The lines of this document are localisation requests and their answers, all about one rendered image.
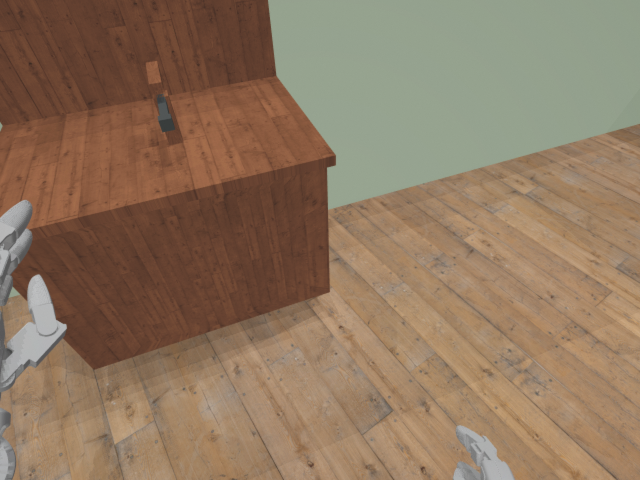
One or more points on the counter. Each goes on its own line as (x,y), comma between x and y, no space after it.
(147,238)

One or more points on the left robot hand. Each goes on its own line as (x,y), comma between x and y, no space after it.
(35,340)

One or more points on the right robot hand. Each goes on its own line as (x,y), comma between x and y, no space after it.
(484,455)

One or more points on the tap lever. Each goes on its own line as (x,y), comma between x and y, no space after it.
(165,119)

